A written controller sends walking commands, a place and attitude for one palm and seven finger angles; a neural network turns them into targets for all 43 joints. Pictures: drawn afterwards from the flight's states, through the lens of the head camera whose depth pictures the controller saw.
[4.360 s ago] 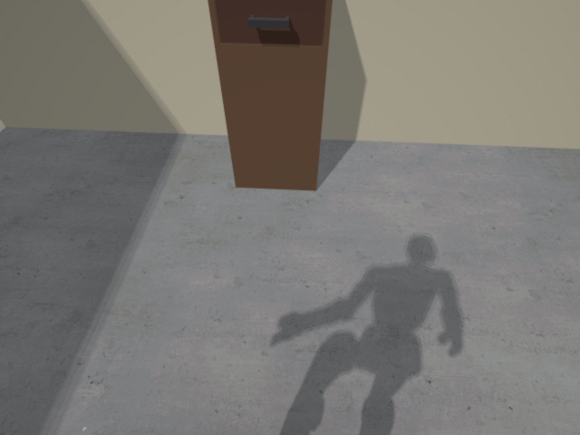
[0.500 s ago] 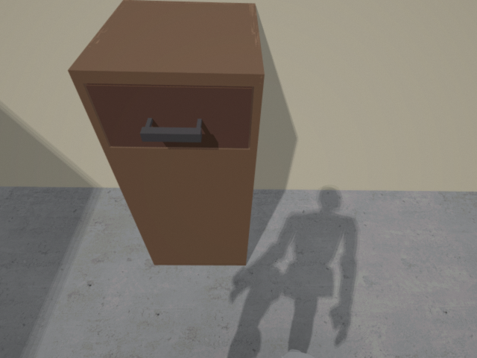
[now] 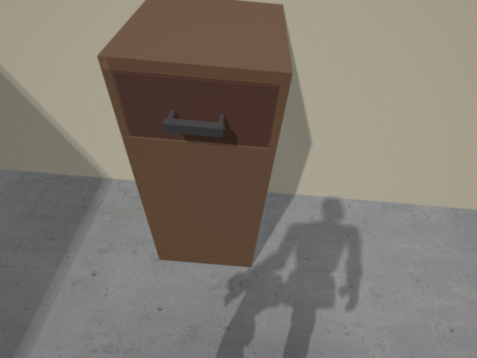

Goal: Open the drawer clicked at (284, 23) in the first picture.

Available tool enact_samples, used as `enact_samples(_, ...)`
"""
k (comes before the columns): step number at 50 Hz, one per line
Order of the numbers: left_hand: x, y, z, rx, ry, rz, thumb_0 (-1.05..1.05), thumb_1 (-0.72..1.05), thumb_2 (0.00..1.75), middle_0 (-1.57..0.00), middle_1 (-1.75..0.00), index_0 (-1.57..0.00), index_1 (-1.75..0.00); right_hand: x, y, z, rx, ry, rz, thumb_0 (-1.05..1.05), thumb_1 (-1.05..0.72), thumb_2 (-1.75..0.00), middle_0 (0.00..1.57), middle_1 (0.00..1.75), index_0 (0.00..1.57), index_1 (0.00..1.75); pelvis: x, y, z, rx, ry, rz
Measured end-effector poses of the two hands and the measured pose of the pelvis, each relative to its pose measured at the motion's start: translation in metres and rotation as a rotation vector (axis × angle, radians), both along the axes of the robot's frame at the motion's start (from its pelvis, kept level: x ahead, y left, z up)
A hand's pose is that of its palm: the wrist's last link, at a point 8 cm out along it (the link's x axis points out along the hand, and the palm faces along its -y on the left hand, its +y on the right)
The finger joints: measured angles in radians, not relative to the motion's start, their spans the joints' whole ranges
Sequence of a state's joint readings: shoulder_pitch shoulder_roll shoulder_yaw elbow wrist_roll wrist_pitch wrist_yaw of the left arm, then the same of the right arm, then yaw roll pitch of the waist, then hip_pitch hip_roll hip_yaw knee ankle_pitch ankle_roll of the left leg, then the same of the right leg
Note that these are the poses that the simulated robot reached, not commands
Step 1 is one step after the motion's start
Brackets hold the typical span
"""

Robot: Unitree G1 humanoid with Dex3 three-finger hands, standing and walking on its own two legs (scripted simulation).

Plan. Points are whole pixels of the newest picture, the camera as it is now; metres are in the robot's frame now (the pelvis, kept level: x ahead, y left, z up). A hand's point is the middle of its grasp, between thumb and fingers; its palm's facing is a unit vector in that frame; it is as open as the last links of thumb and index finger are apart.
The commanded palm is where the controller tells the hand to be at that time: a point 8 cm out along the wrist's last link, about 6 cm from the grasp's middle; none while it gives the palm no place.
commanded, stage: come to a stop and stand still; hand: left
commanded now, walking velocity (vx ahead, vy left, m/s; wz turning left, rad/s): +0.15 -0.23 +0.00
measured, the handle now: (195, 121) +0.60 +0.14 +0.05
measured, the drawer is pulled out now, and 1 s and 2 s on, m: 0.00 0.00 0.00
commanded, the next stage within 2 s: look again from close up in 0.84 s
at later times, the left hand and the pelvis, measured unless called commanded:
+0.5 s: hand out of the picture +0.00 +0.13 -0.17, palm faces -0.04 -0.98 -0.19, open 7.4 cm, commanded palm none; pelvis +0.00 -0.04 +0.00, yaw -1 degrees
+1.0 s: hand out of the picture -0.02 +0.12 -0.17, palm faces +0.05 -0.98 -0.19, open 7.3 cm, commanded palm none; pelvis -0.01 -0.05 +0.01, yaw +0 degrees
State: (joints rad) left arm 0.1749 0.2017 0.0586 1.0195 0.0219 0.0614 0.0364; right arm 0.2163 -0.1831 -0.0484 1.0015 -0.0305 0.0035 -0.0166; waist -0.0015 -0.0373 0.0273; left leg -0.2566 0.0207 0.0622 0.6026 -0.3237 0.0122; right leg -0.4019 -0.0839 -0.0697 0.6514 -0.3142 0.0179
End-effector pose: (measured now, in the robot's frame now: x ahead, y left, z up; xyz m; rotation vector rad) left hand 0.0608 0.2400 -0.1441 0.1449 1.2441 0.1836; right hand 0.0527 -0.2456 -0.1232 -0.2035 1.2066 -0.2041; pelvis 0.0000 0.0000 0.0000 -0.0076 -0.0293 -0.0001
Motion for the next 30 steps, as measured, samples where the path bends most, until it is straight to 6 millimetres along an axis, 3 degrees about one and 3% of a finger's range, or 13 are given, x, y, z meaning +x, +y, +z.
enact_samples(6,-0.050,0.016,0.011,-0.009,0.107,0.034,0.00,0.92,0.90,-0.20,-0.30,-0.19,-0.30,-0.016,0.025,0.011,0.024,0.050,0.017,0.01,-0.91,-0.89,0.20,0.30,0.20,0.30,0.003,0.008,0.017,-0.004,0.020,0.002)
enact_samples(10,-0.081,0.013,0.014,-0.009,0.217,0.030,0.00,0.91,0.90,-0.20,-0.30,-0.19,-0.30,-0.030,0.026,0.010,0.030,0.088,-0.019,0.01,-0.92,-0.89,0.20,0.30,0.21,0.30,0.004,0.006,0.020,0.006,0.033,-0.014)
enact_samples(13,-0.092,0.004,0.016,-0.011,0.278,0.019,0.00,0.91,0.90,-0.20,-0.30,-0.19,-0.30,-0.046,0.022,0.006,0.041,0.128,-0.046,0.01,-0.92,-0.89,0.20,0.30,0.21,0.30,0.003,0.000,0.019,0.013,0.037,-0.021)
enact_samples(20,-0.081,-0.032,0.006,0.017,0.235,-0.047,0.00,0.91,0.90,-0.20,-0.30,-0.19,-0.30,-0.079,-0.005,-0.020,0.089,0.222,-0.075,0.01,-0.91,-0.89,0.20,0.30,0.21,0.30,-0.005,-0.025,0.002,0.027,0.047,-0.040)
enact_samples(25,-0.062,-0.062,0.001,-0.022,0.162,-0.064,0.00,0.91,0.90,-0.20,-0.30,-0.19,-0.30,-0.077,-0.016,-0.022,0.087,0.185,-0.067,0.01,-0.91,-0.89,0.20,0.30,0.20,0.30,-0.005,-0.036,0.001,0.008,0.014,-0.016)
enact_samples(30,-0.055,-0.065,0.003,-0.006,0.107,-0.046,0.02,0.95,0.90,-0.21,-0.30,-0.20,-0.30,-0.067,-0.020,-0.025,0.098,0.140,-0.047,0.01,-0.91,-0.89,0.20,0.30,0.20,0.30,-0.005,-0.045,0.000,0.007,-0.002,-0.010)
